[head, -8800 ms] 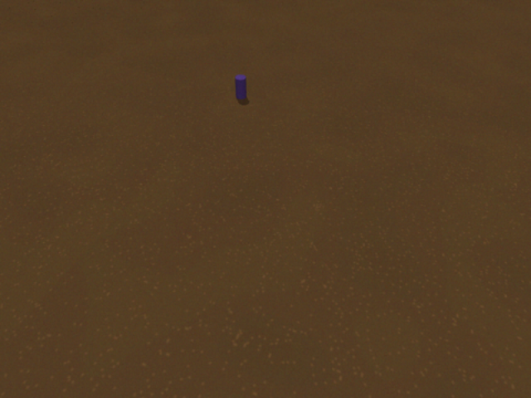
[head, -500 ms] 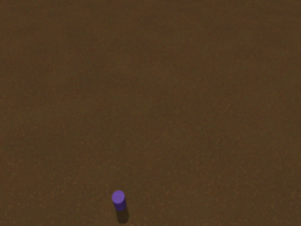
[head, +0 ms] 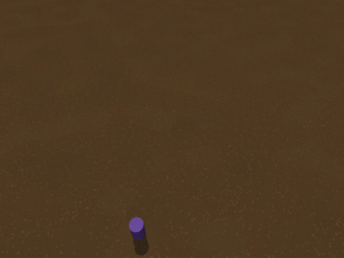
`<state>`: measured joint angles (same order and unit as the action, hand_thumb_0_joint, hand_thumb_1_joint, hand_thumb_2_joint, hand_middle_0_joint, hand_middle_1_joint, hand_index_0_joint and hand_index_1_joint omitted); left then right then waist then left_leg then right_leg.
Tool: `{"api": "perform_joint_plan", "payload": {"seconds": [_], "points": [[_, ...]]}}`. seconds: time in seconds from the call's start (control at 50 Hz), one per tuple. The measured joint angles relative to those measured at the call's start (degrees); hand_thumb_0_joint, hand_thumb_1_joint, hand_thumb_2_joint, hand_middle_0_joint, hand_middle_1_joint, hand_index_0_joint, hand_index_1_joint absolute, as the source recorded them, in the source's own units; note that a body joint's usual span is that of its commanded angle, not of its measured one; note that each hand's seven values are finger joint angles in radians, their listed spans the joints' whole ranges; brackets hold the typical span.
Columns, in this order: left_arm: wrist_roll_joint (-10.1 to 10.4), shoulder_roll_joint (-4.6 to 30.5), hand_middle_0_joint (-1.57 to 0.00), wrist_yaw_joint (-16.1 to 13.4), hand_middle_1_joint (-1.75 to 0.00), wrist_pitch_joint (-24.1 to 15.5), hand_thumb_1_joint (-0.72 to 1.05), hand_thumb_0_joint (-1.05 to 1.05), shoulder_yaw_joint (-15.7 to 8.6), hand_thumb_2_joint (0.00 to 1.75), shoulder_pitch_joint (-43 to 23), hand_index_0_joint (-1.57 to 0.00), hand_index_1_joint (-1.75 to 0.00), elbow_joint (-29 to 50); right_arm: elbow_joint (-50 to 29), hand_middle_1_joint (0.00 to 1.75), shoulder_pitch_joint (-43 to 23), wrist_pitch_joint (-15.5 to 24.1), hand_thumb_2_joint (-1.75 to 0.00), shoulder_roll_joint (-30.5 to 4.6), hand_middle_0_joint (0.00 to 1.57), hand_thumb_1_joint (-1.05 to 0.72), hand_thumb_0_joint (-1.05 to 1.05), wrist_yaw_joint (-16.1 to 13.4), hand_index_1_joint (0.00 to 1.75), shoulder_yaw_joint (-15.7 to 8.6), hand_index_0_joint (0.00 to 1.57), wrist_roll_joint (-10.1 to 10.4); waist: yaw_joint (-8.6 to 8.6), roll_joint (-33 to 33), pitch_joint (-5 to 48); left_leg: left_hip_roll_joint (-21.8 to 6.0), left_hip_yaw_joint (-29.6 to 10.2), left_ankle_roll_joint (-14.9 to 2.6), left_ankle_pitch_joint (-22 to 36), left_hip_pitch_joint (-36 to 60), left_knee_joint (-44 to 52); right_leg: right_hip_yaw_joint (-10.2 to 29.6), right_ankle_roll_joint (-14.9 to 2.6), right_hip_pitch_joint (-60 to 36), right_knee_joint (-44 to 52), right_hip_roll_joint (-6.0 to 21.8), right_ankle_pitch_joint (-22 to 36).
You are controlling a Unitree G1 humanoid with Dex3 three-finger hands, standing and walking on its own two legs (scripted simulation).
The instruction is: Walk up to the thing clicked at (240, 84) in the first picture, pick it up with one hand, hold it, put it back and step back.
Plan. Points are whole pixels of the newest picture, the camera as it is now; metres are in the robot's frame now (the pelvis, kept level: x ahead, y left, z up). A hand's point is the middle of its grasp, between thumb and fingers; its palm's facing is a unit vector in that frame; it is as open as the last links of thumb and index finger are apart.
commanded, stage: stand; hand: left
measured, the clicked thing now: (137, 229) +0.41 +0.16 -0.71
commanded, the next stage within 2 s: go down in 0.34 s
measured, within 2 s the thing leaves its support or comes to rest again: neither
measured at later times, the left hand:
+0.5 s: hand out of the picture +0.08 +0.25 -0.16, palm faces +0.01 -0.94 -0.33, open 7.6 cm
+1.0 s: hand out of the picture +0.13 +0.26 -0.19, palm faces +0.06 -0.95 -0.31, open 16.5 cm
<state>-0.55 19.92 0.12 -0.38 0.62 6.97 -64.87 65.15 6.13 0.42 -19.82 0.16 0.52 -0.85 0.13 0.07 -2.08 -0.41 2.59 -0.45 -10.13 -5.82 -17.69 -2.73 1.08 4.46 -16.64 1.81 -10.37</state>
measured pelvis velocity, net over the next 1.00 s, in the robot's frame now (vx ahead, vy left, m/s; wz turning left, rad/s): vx -0.02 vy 0.00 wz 0.00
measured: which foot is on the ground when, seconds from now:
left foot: down 0.00-1.00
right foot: down 0.00-1.00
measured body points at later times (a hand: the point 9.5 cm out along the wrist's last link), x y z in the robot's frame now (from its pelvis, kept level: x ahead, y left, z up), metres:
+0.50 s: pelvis +0.00 +0.00 +0.00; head +0.01 +0.00 +0.45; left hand +0.08 +0.30 -0.13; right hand +0.08 -0.30 -0.13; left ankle +0.00 +0.11 -0.75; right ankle -0.01 -0.13 -0.75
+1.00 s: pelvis -0.02 +0.00 -0.06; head +0.05 +0.02 +0.39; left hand +0.13 +0.31 -0.17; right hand +0.11 -0.26 -0.16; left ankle +0.00 +0.11 -0.75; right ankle -0.01 -0.13 -0.75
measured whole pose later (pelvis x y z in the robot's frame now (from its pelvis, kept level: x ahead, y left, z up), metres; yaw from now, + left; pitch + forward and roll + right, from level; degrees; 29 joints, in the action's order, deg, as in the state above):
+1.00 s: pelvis -0.02 +0.00 -0.06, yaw +0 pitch +12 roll -2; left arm -2.4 19.6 4.0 7.3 -12.1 7.6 -41.3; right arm 36.6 14.7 5.3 -14.4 -2.2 -1.3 1.2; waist -1.8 0.0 3.8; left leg -2.3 1.3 -0.6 -24.3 -40.1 -52.2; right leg -3.0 0.6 37.8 -49.6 1.2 -23.8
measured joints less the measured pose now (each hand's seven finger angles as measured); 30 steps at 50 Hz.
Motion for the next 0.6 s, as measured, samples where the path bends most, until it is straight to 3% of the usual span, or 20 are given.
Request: {"api": "perform_joint_plan", "payload": {"seconds": [0.46,0.54,0.6], "points": [[0.0,0.0,-0.2,0.0,-0.3,0.0,0.9,0.0,0.0,0.89,0.1,-0.2,-0.3,0.2,-0.2,0.3,0.3,0.0,-0.9,0.0,0.21,-0.91,0.0,0.0,0.3,-0.1,0.21,0.1,-0.07,0.0,-0.1,-0.1,-0.1,0.07,-0.1,0.3,0.2,-0.1,-0.05,-0.4,0.4,-0.1,0.0],[1.8,-1.2,-0.15,-1.1,-0.24,-1.2,0.83,0.01,-2.8,0.82,-3.0,-0.16,-0.24,3.2,-10.0,0.3,3.6,1.2,-0.91,0.9,0.2,-0.92,0.01,-1.8,0.3,0.3,0.2,3.0,-0.42,0.1,-0.6,-0.1,-0.8,-0.09,-1.6,-6.0,-5.1,-0.7,-0.32,5.7,-5.1,0.1,-1.8],[0.6,-1.0,-0.11,-0.4,-0.18,-0.7,0.71,0.01,-5.8,0.7,-8.3,-0.12,-0.18,3.1,-14.7,0.3,4.3,1.5,-0.91,3.0,0.2,-0.93,0.0,-2.3,0.3,0.0,0.2,3.1,-0.5,0.7,-1.0,-0.5,-0.8,0.07,-2.9,-11.6,-9.6,-0.6,-0.55,11.3,-9.6,-0.1,-3.1]]}}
